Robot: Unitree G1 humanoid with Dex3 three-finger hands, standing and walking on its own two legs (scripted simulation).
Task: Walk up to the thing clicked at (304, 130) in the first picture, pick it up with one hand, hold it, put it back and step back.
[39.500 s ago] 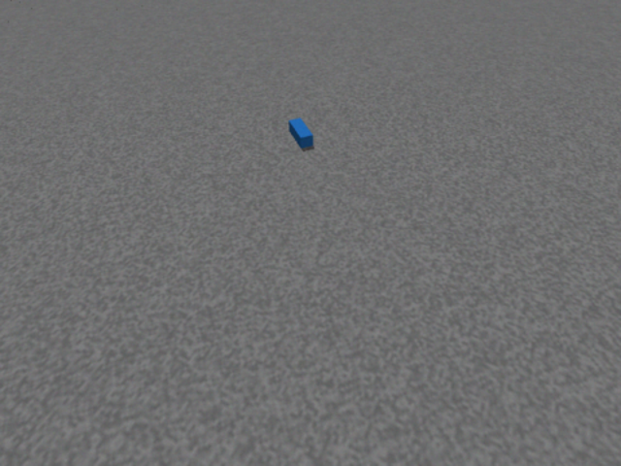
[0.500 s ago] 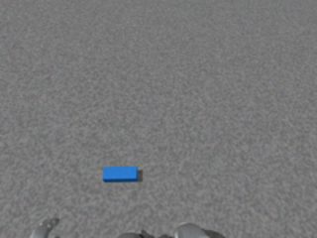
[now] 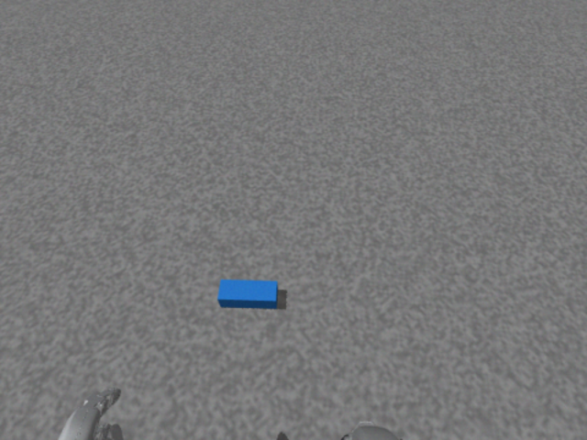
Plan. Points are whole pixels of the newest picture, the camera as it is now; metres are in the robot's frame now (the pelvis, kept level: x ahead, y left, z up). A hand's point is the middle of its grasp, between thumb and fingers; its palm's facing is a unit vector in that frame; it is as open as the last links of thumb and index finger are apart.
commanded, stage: step back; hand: left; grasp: from above
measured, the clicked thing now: (248, 294) +0.63 +0.19 -0.72
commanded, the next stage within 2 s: none
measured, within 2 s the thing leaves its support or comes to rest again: neither
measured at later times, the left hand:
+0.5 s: hand out of the picture -0.07 +0.24 -0.13, palm faces -0.09 -0.91 -0.40, open 7.4 cm
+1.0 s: hand out of the picture -0.23 +0.25 -0.15, palm faces -0.08 -0.92 -0.38, open 7.4 cm
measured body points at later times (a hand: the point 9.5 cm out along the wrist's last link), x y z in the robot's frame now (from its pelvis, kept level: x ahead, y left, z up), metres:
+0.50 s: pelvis -0.17 -0.02 +0.00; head -0.12 -0.03 +0.45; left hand -0.07 +0.29 -0.11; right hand -0.07 -0.35 -0.11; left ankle -0.09 +0.11 -0.67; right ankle -0.16 -0.15 -0.72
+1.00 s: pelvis -0.35 -0.02 +0.01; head -0.29 +0.00 +0.45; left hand -0.22 +0.29 -0.12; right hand -0.24 -0.34 -0.09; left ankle -0.24 +0.10 -0.72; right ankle -0.40 -0.16 -0.68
